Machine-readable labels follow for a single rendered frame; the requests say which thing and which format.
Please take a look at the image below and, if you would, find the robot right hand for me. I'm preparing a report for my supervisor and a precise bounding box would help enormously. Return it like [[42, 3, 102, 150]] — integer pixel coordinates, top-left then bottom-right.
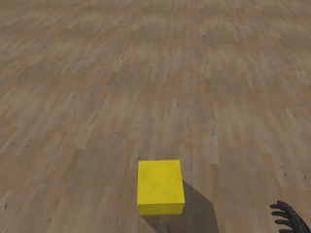
[[269, 200, 311, 233]]

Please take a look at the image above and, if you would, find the carton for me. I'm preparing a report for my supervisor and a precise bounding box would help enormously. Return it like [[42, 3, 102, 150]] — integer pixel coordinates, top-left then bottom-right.
[[137, 159, 186, 216]]

